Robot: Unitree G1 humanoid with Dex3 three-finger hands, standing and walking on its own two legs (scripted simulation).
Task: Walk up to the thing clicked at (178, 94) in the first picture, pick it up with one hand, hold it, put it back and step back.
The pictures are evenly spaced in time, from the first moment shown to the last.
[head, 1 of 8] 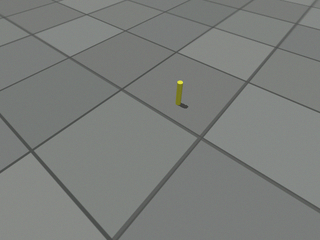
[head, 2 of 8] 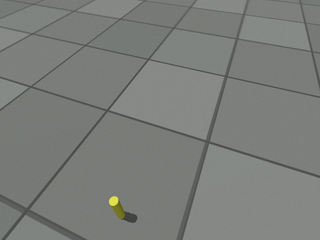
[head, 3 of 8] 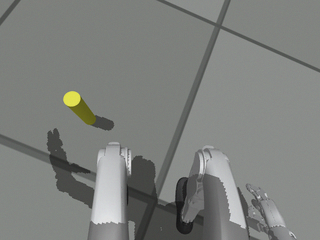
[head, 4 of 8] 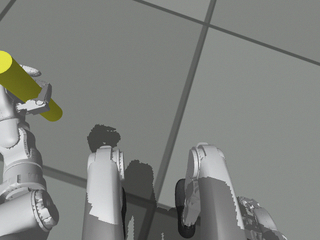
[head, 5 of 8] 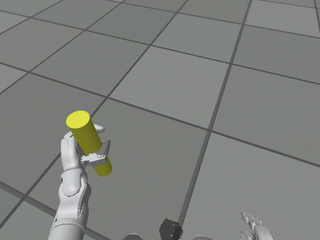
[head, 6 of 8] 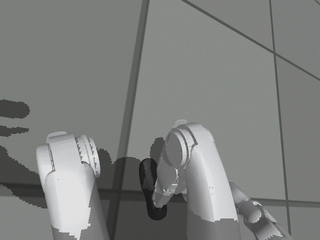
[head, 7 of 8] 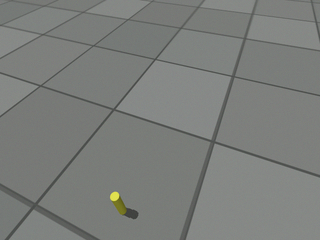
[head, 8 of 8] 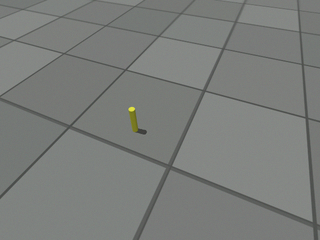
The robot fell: no
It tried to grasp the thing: yes
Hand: left
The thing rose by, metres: 0.65
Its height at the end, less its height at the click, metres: +0.00
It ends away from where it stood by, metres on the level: 0.02
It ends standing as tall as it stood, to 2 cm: yes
